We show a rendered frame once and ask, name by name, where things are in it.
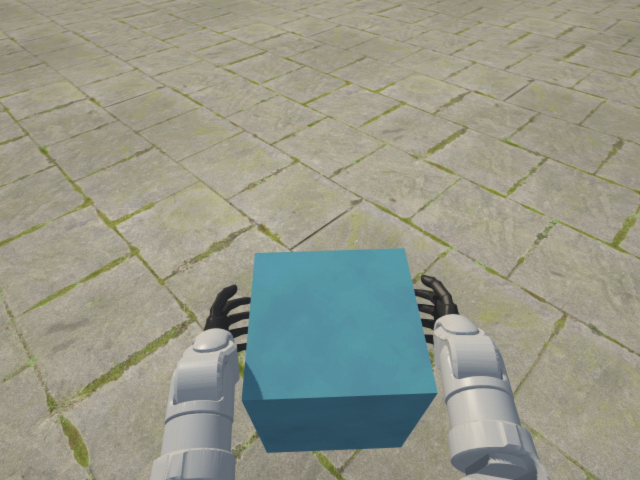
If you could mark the robot left forearm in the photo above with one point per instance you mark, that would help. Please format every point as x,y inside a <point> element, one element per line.
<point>200,412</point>

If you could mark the left robot hand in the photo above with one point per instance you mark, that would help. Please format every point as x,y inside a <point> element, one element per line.
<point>221,307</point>

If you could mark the carton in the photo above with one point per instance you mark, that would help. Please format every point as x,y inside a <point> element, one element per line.
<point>336,356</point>

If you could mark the robot right forearm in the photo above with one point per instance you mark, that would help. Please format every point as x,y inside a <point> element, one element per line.
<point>486,435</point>

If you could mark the right robot hand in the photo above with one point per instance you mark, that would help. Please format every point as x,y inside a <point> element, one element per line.
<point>440,297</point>

